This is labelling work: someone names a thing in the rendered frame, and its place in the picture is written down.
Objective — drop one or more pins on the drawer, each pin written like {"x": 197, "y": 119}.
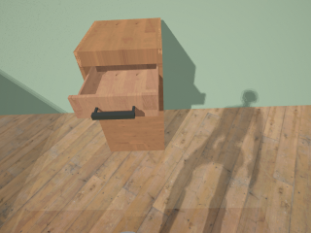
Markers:
{"x": 117, "y": 88}

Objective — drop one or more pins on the handle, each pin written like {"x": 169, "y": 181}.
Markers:
{"x": 113, "y": 115}

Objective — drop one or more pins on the cabinet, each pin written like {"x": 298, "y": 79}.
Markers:
{"x": 126, "y": 42}

